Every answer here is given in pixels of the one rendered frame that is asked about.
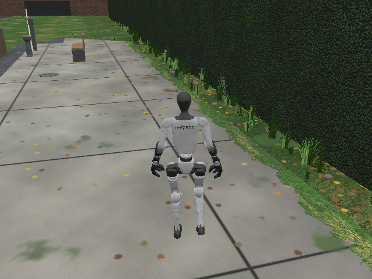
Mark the right robot hand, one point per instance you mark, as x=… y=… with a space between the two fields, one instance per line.
x=217 y=169

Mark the robot left shin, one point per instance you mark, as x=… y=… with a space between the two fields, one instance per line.
x=175 y=208

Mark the left robot forearm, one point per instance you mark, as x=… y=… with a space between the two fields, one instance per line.
x=157 y=155

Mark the robot left upper arm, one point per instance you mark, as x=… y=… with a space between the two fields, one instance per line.
x=163 y=133

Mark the right robot forearm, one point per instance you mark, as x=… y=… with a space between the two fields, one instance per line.
x=214 y=155

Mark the left robot hand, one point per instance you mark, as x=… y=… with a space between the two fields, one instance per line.
x=158 y=167

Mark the robot right upper arm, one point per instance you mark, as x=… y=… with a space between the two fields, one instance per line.
x=206 y=132

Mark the robot left foot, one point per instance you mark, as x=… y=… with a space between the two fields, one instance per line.
x=177 y=234

